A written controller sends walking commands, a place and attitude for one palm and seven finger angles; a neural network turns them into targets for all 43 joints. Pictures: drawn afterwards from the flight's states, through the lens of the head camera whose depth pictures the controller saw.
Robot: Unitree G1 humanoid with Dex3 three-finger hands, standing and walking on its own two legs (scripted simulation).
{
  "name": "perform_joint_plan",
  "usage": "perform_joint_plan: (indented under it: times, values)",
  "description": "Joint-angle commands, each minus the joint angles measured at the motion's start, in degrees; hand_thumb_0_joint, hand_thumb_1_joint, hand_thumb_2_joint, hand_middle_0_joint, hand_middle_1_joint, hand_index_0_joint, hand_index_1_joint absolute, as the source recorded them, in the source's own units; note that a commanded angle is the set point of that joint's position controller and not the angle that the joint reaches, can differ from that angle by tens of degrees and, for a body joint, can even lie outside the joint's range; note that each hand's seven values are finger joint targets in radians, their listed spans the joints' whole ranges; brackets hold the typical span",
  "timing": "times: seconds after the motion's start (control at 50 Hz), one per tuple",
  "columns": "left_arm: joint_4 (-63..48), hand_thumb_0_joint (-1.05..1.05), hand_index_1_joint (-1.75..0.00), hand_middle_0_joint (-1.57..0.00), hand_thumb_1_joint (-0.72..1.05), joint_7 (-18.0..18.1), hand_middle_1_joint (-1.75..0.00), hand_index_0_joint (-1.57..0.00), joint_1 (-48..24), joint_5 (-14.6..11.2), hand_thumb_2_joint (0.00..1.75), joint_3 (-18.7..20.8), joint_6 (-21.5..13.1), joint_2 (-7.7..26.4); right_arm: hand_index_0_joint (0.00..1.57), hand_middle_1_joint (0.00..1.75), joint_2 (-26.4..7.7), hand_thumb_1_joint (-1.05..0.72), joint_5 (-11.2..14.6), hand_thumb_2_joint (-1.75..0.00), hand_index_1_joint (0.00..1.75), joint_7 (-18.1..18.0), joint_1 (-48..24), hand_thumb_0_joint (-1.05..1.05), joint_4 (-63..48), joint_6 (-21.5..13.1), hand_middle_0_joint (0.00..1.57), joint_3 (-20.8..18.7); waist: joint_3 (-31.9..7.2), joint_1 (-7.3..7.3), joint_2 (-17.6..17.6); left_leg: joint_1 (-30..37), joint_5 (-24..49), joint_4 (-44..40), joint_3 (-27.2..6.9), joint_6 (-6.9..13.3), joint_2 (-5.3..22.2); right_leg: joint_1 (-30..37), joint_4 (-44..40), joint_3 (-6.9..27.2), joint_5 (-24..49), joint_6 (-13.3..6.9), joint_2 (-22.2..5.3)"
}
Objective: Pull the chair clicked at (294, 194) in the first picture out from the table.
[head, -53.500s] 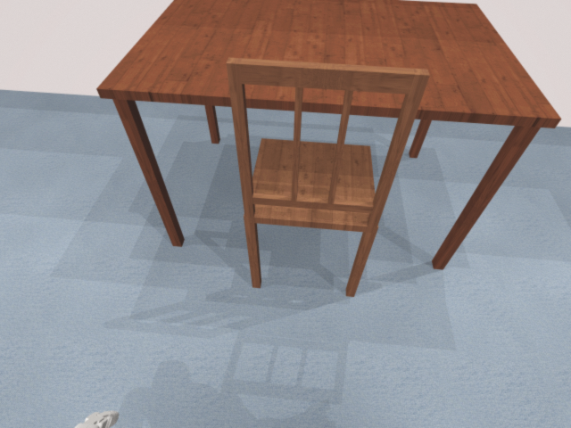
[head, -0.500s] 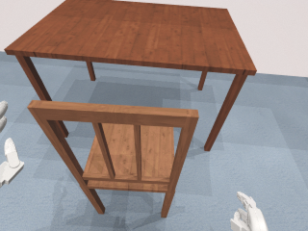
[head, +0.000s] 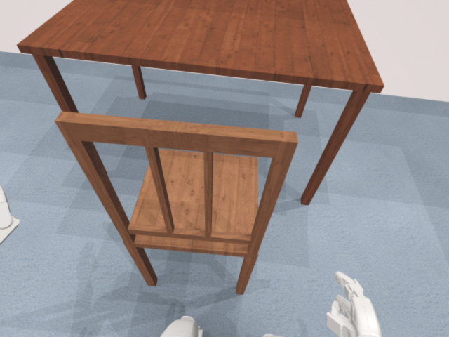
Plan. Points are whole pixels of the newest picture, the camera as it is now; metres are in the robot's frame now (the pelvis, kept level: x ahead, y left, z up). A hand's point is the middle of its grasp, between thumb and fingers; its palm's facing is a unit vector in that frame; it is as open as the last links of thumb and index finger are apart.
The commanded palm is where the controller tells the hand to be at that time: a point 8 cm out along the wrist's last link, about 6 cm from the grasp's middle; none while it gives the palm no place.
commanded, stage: step back with the hand held close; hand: left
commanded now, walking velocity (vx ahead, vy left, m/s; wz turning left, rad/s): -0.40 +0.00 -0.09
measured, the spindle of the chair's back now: (162, 195) +0.41 +0.17 -0.05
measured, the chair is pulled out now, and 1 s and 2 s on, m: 0.34 0.34 0.34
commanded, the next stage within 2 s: stop stepping back and stand still in 0.36 s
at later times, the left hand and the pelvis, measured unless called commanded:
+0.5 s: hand (24, 275) +0.15 +0.23 +0.18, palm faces +0.31 -0.80 -0.51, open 7.4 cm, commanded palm +0.08 +0.28 +0.20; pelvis -0.07 -0.01 +0.01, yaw -4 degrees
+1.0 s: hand out of the picture +0.05 +0.24 +0.19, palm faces +0.46 -0.79 -0.41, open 7.4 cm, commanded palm +0.00 +0.29 +0.20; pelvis -0.14 -0.01 +0.02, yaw +0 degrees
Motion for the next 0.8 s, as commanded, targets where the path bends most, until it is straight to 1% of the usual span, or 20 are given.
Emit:
perform_joint_plan:
  times: [0.0,0.04,0.08,0.12,0.14,0.18,0.24,0.28,0.3,0.34,0.38,0.4,0.46,0.52,0.54,0.56,0.58,0.62,0.72,0.78]
  values:
    - [-11.2,0.00,-0.30,-0.20,0.90,0.2,-0.30,-0.20,1.8,-0.9,0.90,6.4,-4.6,7.6,0.20,0.30,-7.9,-0.90,0.2,-0.90,0.30,0.5,-3.3,0.00,-7.6,-5.1,0.20,-3.1,-9.7,1.16,10.0,5.7,-14.2,-19.1,-11.8,5.7,11.8,6.8,-9.0,0.6,-3.3,-0.8,-0.8]
    - [-10.6,0.00,-0.30,-0.20,0.90,-0.6,-0.30,-0.20,3.4,-1.6,0.90,5.8,-4.8,7.6,0.20,0.30,-8.1,-0.90,-0.3,-0.90,0.30,0.9,-3.6,0.00,-7.3,-5.3,0.20,-2.6,-10.4,1.67,10.4,8.0,-13.6,-17.4,-10.8,3.8,10.7,9.7,-20.6,0.9,1.2,-2.0,-0.9]
    - [-9.4,0.00,-0.30,-0.20,0.90,-1.3,-0.30,-0.20,2.9,-1.1,0.90,6.1,-5.0,8.9,0.20,0.30,-7.4,-0.90,-0.6,-0.90,0.30,1.3,-3.3,0.00,-6.2,-5.0,0.20,-2.2,-9.4,1.36,4.8,10.8,-11.9,-8.1,-4.4,1.1,6.3,8.1,-31.9,4.1,10.9,-3.6,-5.5]
    - [-10.0,0.00,-0.30,-0.20,0.90,-1.6,-0.30,-0.20,-1.2,-1.6,0.90,2.9,-5.2,8.6,0.20,0.30,-7.3,-0.90,0.9,-0.90,0.30,0.9,-2.1,0.00,-6.0,-5.0,0.20,-3.2,-10.6,0.80,-14.0,8.6,-12.9,15.4,3.1,-2.8,-2.0,4.2,-33.6,18.4,21.2,-10.5,-19.3]
    - [-9.3,0.00,-0.30,-0.20,0.90,-1.2,-0.30,-0.20,-1.6,-1.7,0.90,3.2,-4.9,9.2,0.20,0.30,-7.5,-0.90,1.4,-0.90,0.30,0.9,-4.4,0.00,-6.4,-4.7,0.20,-3.7,-8.7,2.02,-16.9,3.1,-17.6,28.8,1.2,-2.5,-2.6,4.5,-32.8,20.2,30.6,-13.7,-24.1]
    - [-7.2,0.00,-0.30,-0.20,0.90,-0.9,-0.30,-0.20,0.4,-1.0,0.90,6.5,-4.4,10.2,0.20,0.30,-5.0,-0.90,0.4,-0.90,0.30,0.7,-7.1,0.00,-7.3,-3.6,0.20,-1.8,-9.6,1.89,-11.3,-8.0,-24.3,33.3,-1.0,-1.7,-1.4,15.8,-25.8,16.7,52.1,-15.2,-24.4]
    - [-7.4,0.00,-0.30,-0.20,0.90,0.5,-0.30,-0.20,-2.4,-0.1,0.90,6.3,-4.8,9.2,0.20,0.30,-3.7,-0.90,-0.2,-0.90,0.30,-1.3,-8.9,0.00,-8.3,-1.1,0.20,1.1,-7.9,-0.47,-5.4,-2.7,-20.5,7.2,1.7,-1.4,0.0,21.2,-16.6,7.0,66.2,-7.7,-16.3]
    - [-9.7,0.00,-0.30,-0.20,0.90,0.8,-0.30,-0.20,-0.9,-0.6,0.90,6.5,-4.9,9.9,0.20,0.30,-5.3,-0.90,0.6,-0.90,0.30,-1.8,-8.6,0.00,-8.2,-1.0,0.20,0.0,-10.5,-1.49,-3.0,10.5,1.9,-16.5,6.9,-1.7,-1.3,19.6,-9.5,4.8,60.6,-4.2,-12.6]
    - [-11.1,0.00,-0.30,-0.20,0.90,0.4,-0.30,-0.20,0.0,-0.9,0.90,4.1,-5.4,7.2,0.20,0.30,-4.8,-0.90,0.5,-0.90,0.30,-1.4,-6.8,0.00,-8.1,-0.9,0.20,-0.4,-12.4,-0.97,-0.6,18.7,15.6,-19.2,5.6,-0.8,2.2,14.8,-7.7,1.7,45.7,-2.0,-10.1]
    - [-15.1,0.00,-0.30,-0.20,0.90,0.3,-0.30,-0.20,0.9,-1.1,0.90,5.6,-5.9,8.5,0.20,0.30,-7.2,-0.90,0.2,-0.90,0.30,0.0,-3.3,0.00,-7.5,-1.9,0.20,-3.7,-16.1,0.11,11.1,31.6,48.0,-12.2,-9.6,6.9,19.0,-4.6,4.0,4.0,-4.3,0.2,-3.6]
    - [-6.9,0.00,-0.30,-0.20,0.90,-0.5,-0.30,-0.20,7.6,-1.4,0.90,5.5,-6.1,5.3,0.20,0.30,-7.6,-0.90,0.8,-0.90,0.30,1.4,-1.8,0.00,-6.4,-3.3,0.20,-4.9,-13.7,-0.15,8.4,30.6,44.5,-13.2,-7.3,9.5,19.8,-8.5,12.3,5.6,-8.8,-0.1,-1.3]
    - [-9.7,0.00,-0.30,-0.20,0.90,-0.6,-0.30,-0.20,7.8,-1.4,0.90,7.1,-5.1,7.1,0.20,0.30,-6.4,-0.90,-0.4,-0.90,0.30,1.4,-4.1,0.00,-7.0,-3.3,0.20,-4.0,-14.0,0.89,12.1,26.8,44.1,-12.4,-6.6,9.6,19.2,-6.4,8.2,5.4,-9.0,0.7,-2.9]
    - [-17.2,0.00,-0.30,-0.20,0.90,-0.3,-0.30,-0.20,3.2,-0.3,0.90,8.4,-4.2,9.3,0.20,0.30,-7.2,-0.90,-0.2,-0.90,0.30,2.7,-3.9,0.00,-7.7,-3.2,0.20,-3.7,-11.7,0.58,16.4,20.1,32.7,-11.2,-2.4,5.5,16.0,3.5,-9.4,1.8,2.0,-0.2,-4.8]
    - [-15.1,0.00,-0.30,-0.20,0.90,-0.4,-0.30,-0.20,6.3,-0.8,0.90,7.4,-2.6,9.4,0.20,0.30,-7.9,-0.90,1.4,-0.90,0.30,2.8,-1.9,0.00,-9.5,-3.3,0.20,-3.2,-11.2,0.22,5.0,7.8,-9.6,-3.1,2.5,1.6,8.3,16.9,-25.3,0.6,16.4,0.0,-6.8]
    - [-12.8,0.00,-0.30,-0.20,0.90,-0.3,-0.30,-0.20,6.3,-0.7,0.90,8.0,-2.2,11.1,0.20,0.30,-7.3,-0.90,1.4,-0.90,0.30,2.5,-1.5,0.00,-9.5,-3.0,0.20,-3.1,-9.2,-0.67,-6.1,5.4,-21.5,5.0,6.0,-0.4,2.5,12.7,-30.7,9.5,11.1,-2.5,-12.9]
    - [-10.2,0.00,-0.30,-0.20,0.90,0.2,-0.30,-0.20,4.8,-1.4,0.90,9.0,-1.5,12.2,0.20,0.30,-6.2,-0.90,1.5,-0.90,0.30,1.8,-1.9,0.00,-9.7,-2.8,0.20,-2.6,-9.0,-0.78,-14.9,5.2,-21.6,14.5,5.8,-1.6,-1.6,7.2,-36.6,21.6,3.1,-7.0,-20.5]
    - [-8.1,0.00,-0.30,-0.20,0.90,0.4,-0.30,-0.20,3.8,-1.9,0.90,8.0,-0.4,10.6,0.20,0.30,-7.3,-0.90,2.1,-0.90,0.30,1.3,-0.4,0.00,-8.6,-2.7,0.20,-3.5,-10.0,-0.25,-16.6,8.2,-19.0,19.6,3.4,-1.7,-1.6,4.1,-40.4,23.3,-6.7,-7.8,-21.1]
    - [-2.5,0.00,-0.30,-0.20,0.90,1.2,-0.30,-0.20,4.1,-1.5,0.90,7.2,0.6,9.5,0.20,0.30,-6.6,-0.90,1.8,-0.90,0.30,0.8,-1.6,0.00,-6.7,-2.0,0.20,-2.5,-8.4,-1.70,-12.8,8.8,-16.1,19.0,2.4,-1.2,-0.3,1.5,-38.2,20.8,-12.6,-8.2,-20.2]
    - [1.6,0.00,-0.30,-0.20,0.90,2.2,-0.30,-0.20,-2.1,0.6,0.90,2.0,-0.4,6.8,0.20,0.30,-7.7,-0.90,0.5,-0.90,0.30,-0.8,-2.3,0.00,-5.9,-2.1,0.20,-1.1,-5.4,-1.55,-7.6,16.2,-17.1,-8.7,5.8,1.7,-1.5,2.3,-35.1,9.2,-12.6,-4.3,-14.8]
    - [-4.0,0.00,-0.30,-0.20,0.90,2.1,-0.30,-0.20,-5.0,1.1,0.90,-0.2,-1.9,6.6,0.20,0.30,-9.5,-0.90,0.3,-0.90,0.30,-0.7,-2.2,0.00,-6.9,-4.0,0.20,-1.9,-3.9,-0.63,1.0,13.7,-16.0,-21.7,-2.3,5.0,4.0,9.6,-26.4,6.1,-0.9,-1.9,-9.8]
